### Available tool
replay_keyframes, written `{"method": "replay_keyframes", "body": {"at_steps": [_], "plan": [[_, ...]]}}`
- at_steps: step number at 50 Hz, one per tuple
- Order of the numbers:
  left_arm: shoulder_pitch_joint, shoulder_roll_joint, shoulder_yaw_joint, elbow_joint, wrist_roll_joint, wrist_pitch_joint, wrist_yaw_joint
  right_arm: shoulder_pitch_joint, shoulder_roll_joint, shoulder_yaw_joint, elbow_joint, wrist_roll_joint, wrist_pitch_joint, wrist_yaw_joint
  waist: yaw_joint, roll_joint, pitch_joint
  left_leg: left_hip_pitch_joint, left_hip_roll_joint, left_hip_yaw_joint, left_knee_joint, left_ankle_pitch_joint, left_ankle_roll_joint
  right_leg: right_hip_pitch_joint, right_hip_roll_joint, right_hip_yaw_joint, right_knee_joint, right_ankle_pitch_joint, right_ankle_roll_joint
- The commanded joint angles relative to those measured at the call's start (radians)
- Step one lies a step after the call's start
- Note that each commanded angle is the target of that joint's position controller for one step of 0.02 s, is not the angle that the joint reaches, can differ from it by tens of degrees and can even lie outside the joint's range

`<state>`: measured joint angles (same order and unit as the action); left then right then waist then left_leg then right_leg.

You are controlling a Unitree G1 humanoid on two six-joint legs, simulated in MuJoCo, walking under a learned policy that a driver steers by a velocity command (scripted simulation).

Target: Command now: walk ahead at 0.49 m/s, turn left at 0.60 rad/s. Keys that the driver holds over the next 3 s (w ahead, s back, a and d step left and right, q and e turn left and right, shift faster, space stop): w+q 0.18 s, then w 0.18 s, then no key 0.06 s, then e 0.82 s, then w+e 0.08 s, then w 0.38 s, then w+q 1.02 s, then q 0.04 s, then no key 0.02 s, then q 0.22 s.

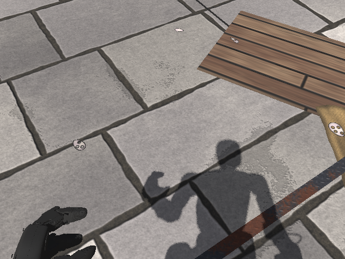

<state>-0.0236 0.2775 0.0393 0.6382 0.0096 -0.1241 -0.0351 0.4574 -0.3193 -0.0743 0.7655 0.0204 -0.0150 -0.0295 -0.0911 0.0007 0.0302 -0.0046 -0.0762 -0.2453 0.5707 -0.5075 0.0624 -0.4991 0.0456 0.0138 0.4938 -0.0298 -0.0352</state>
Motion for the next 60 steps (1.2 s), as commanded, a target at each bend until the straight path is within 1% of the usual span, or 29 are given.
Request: {"method": "replay_keyframes", "body": {"at_steps": [1, 2, 3, 5, 7, 10, 15, 19, 21, 23, 24, 25, 26, 27, 28, 30, 32, 34, 42, 45, 46, 47, 48, 49, 50, 51, 52, 54, 60], "plan": [[0.39, 0.227, 0.081, 0.02, -0.001, 0.003, 0.009, 0.107, -0.033, 0.016, -0.111, 0.012, -0.025, 0.007, 0.15, -0.327, -0.496, -0.651, -0.015, 0.027, 0.721, -0.087, -0.054, 0.996, -0.48, 0.777, -0.123, -0.285, -0.266], [0.334, 0.145, 0.061, 0.003, -0.014, 0.012, 0.015, 0.033, -0.129, -0.009, -0.098, 0.029, -0.024, 0.008, 0.166, -0.193, -0.325, -0.729, 0.06, 0.025, 0.79, -0.02, -0.063, 0.855, -0.447, 0.683, -0.17, -0.414, -0.222], [0.283, 0.114, 0.052, 0.0, -0.012, 0.023, 0.023, -0.072, -0.157, -0.016, -0.117, 0.024, -0.022, 0.009, 0.171, -0.095, -0.189, -0.728, 0.102, 0.078, 0.773, 0.065, -0.065, 0.694, -0.404, 0.516, -0.189, -0.373, -0.183], [0.225, 0.089, 0.042, 0.023, 0.003, 0.024, 0.026, -0.148, -0.126, -0.02, -0.139, 0.002, -0.018, 0.012, 0.123, -0.057, -0.048, -0.666, 0.167, 0.103, 0.675, 0.149, -0.06, 0.451, -0.327, 0.325, -0.252, -0.185, -0.158], [0.209, 0.089, 0.045, 0.039, 0.002, 0.013, 0.027, -0.12, -0.074, -0.012, -0.136, 0.012, -0.004, 0.018, 0.094, -0.095, -0.024, -0.607, 0.19, 0.123, 0.631, 0.172, -0.058, 0.361, -0.302, 0.222, -0.31, -0.128, -0.163], [0.219, 0.121, 0.056, 0.074, -0.008, -0.001, 0.024, -0.176, -0.035, 0.0, -0.163, 0.001, 0.005, 0.019, 0.092, -0.068, 0.012, -0.656, 0.207, 0.13, 0.525, 0.235, -0.069, 0.338, -0.315, 0.125, -0.363, -0.032, -0.188], [0.25, 0.157, 0.06, 0.114, -0.019, 0.01, 0.019, -0.312, -0.006, 0.021, -0.182, -0.004, -0.028, 0.046, 0.131, -0.037, 0.034, -0.606, 0.175, 0.185, 0.196, 0.493, -0.059, 0.37, -0.257, -0.043, -0.374, 0.085, -0.163], [0.339, 0.198, 0.066, 0.164, -0.038, 0.035, 0.021, -0.445, -0.008, 0.028, -0.228, -0.003, -0.043, 0.069, 0.169, -0.038, 0.069, -0.593, 0.147, 0.231, 0.029, 0.494, -0.037, 0.478, -0.295, -0.053, -0.344, 0.162, -0.147], [0.349, 0.215, 0.067, 0.181, -0.042, 0.053, 0.027, -0.433, -0.034, 0.016, -0.234, -0.016, -0.049, 0.074, 0.14, -0.066, 0.033, -0.529, 0.106, 0.257, -0.028, 0.44, -0.011, 0.548, -0.304, -0.066, -0.243, 0.408, -0.117], [0.335, 0.211, 0.057, 0.189, -0.048, 0.065, 0.034, -0.241, -0.096, -0.019, -0.177, -0.034, -0.055, 0.066, 0.018, -0.076, -0.101, -0.211, 0.051, 0.289, -0.129, 0.564, 0.036, 0.502, -0.243, -0.092, 0.008, 0.612, -0.057], [0.345, 0.167, 0.037, 0.173, -0.028, 0.058, 0.035, -0.128, -0.164, -0.038, -0.15, -0.047, -0.05, 0.05, -0.024, -0.032, -0.209, 0.053, 0.16, 0.201, -0.079, 0.885, 0.073, 0.341, -0.187, -0.107, 0.208, 0.391, -0.005], [0.446, 0.046, -0.009, 0.148, 0.004, 0.047, 0.022, -0.08, -0.233, -0.037, -0.154, -0.079, -0.04, 0.033, 0.02, 0.22, -0.382, 0.436, 0.5, -0.191, -0.01, 1.287, 0.259, -0.027, -0.037, -0.097, 0.611, -0.457, 0.078], [0.498, 0.104, 0.002, 0.199, -0.017, 0.045, 0.022, -0.062, -0.181, -0.024, -0.169, -0.066, -0.029, 0.03, -0.01, 0.17, -0.546, 0.443, 0.567, -0.26, 0.005, 1.469, 0.333, -0.033, -0.011, 0.132, 0.799, -0.708, 0.093], [0.435, 0.177, 0.026, 0.185, -0.058, 0.05, 0.019, -0.091, -0.158, -0.025, -0.148, -0.045, -0.022, 0.038, -0.017, 0.148, -0.471, 0.354, 0.508, -0.132, -0.054, 1.29, 0.317, -0.107, -0.06, 0.129, 0.82, -0.658, 0.09], [0.349, 0.165, 0.024, 0.163, -0.062, 0.058, 0.027, -0.169, -0.118, -0.013, -0.142, -0.031, -0.027, 0.04, 0.013, 0.109, -0.314, 0.222, 0.434, -0.041, -0.101, 1.134, 0.251, -0.154, -0.108, 0.083, 0.755, -0.598, 0.089], [0.342, 0.135, 0.028, 0.177, -0.039, 0.097, 0.047, -0.284, -0.043, 0.009, -0.13, -0.028, -0.036, 0.04, 0.085, 0.096, -0.168, -0.046, 0.362, 0.09, -0.201, 0.976, 0.182, -0.047, -0.149, 0.06, 0.645, -0.491, 0.112], [0.385, 0.096, 0.026, 0.181, -0.03, 0.132, 0.058, -0.352, -0.06, -0.002, -0.121, -0.05, -0.046, 0.039, 0.134, 0.112, -0.132, -0.218, 0.35, 0.172, -0.272, 0.93, 0.185, 0.087, -0.13, 0.019, 0.58, -0.42, 0.137], [0.367, 0.087, 0.028, 0.156, -0.022, 0.15, 0.066, -0.389, -0.087, -0.014, -0.11, -0.052, -0.05, 0.03, 0.145, 0.121, -0.116, -0.264, 0.358, 0.225, -0.301, 0.874, 0.19, 0.104, -0.134, 0.005, 0.503, -0.361, 0.136], [0.207, 0.12, 0.046, 0.046, -0.018, 0.187, 0.028, -0.382, -0.133, -0.033, -0.053, -0.02, -0.009, 0.005, 0.098, 0.107, -0.077, -0.191, 0.417, 0.275, -0.29, 0.532, 0.157, 0.105, -0.145, -0.031, 0.283, -0.281, 0.066], [0.236, 0.121, 0.058, 0.04, -0.016, 0.188, 0.017, -0.384, -0.136, -0.038, -0.034, 0.006, 0.004, 0.004, 0.124, 0.082, -0.08, -0.175, 0.388, 0.318, -0.159, 0.496, 0.085, 0.209, -0.094, -0.087, 0.082, -0.19, 0.016], [0.263, 0.152, 0.071, 0.044, -0.01, 0.184, 0.023, -0.327, -0.109, -0.034, -0.008, 0.003, 0.008, 0.006, 0.123, 0.023, -0.084, -0.204, 0.336, 0.357, -0.056, 0.41, 0.024, 0.281, -0.083, -0.051, -0.011, -0.061, -0.016], [0.294, 0.27, 0.102, 0.031, -0.01, 0.177, 0.042, -0.295, -0.064, -0.022, -0.013, -0.034, 0.009, 0.009, 0.098, -0.237, -0.091, -0.368, 0.215, 0.458, 0.224, 0.182, -0.075, 0.402, -0.267, 0.213, -0.089, 0.34, -0.096], [0.297, 0.318, 0.103, 0.007, 0.013, 0.161, 0.039, -0.38, -0.055, -0.014, -0.071, -0.051, 0.013, 0.001, 0.132, -0.351, -0.099, -0.619, 0.051, 0.366, 0.47, -0.194, -0.138, 0.459, -0.438, 0.513, -0.142, 0.435, -0.313], [0.314, 0.275, 0.092, 0.008, 0.019, 0.137, 0.028, -0.42, -0.094, -0.025, -0.071, -0.039, 0.017, -0.002, 0.166, -0.202, -0.153, -0.644, 0.066, 0.224, 0.605, -0.194, -0.13, 0.46, -0.419, 0.486, -0.16, 0.385, -0.34], [0.278, 0.254, 0.085, 0.008, 0.011, 0.119, 0.029, -0.42, -0.095, -0.029, -0.069, -0.018, 0.02, -0.003, 0.139, -0.16, -0.138, -0.659, 0.085, 0.192, 0.625, -0.11, -0.114, 0.451, -0.368, 0.399, -0.15, 0.339, -0.29], [0.228, 0.228, 0.082, 0.002, -0.009, 0.113, 0.034, -0.396, -0.093, -0.032, -0.048, -0.018, 0.023, -0.011, 0.112, -0.102, -0.127, -0.665, 0.103, 0.181, 0.592, -0.031, -0.112, 0.442, -0.319, 0.337, -0.139, 0.282, -0.234], [0.189, 0.201, 0.073, -0.006, -0.024, 0.118, 0.043, -0.396, -0.109, -0.038, -0.043, -0.026, 0.024, -0.019, 0.099, -0.102, -0.12, -0.658, 0.112, 0.172, 0.557, 0.026, -0.116, 0.429, -0.302, 0.313, -0.136, 0.27, -0.205], [0.182, 0.191, 0.066, -0.018, -0.017, 0.127, 0.057, -0.383, -0.095, -0.038, -0.037, -0.025, 0.02, -0.017, 0.085, -0.118, -0.15, -0.59, 0.088, 0.177, 0.544, 0.094, -0.13, 0.404, -0.268, 0.285, -0.132, 0.324, -0.198], [0.196, 0.222, 0.08, -0.031, -0.02, 0.146, 0.076, -0.408, -0.058, -0.023, -0.038, -0.014, 0.014, -0.008, 0.109, -0.131, -0.148, -0.509, 0.058, 0.159, 0.266, 0.155, -0.16, 0.397, -0.24, 0.329, -0.131, 0.168, -0.197]]}}
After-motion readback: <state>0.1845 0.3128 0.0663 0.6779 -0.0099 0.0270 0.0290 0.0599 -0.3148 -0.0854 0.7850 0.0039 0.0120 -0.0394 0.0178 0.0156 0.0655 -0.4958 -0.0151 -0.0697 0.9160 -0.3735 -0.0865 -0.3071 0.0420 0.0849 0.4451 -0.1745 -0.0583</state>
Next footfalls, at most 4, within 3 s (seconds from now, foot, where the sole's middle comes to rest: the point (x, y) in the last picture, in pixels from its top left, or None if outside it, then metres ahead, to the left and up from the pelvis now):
0.48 left None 0.41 0.19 -0.75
0.92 right None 0.44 -0.06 -0.75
1.40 left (119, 253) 0.48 0.17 -0.75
1.80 right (207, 211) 0.62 -0.18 -0.75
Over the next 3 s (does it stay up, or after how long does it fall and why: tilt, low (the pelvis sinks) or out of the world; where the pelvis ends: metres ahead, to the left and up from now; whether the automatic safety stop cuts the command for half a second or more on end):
stays up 1.14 -0.11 0.02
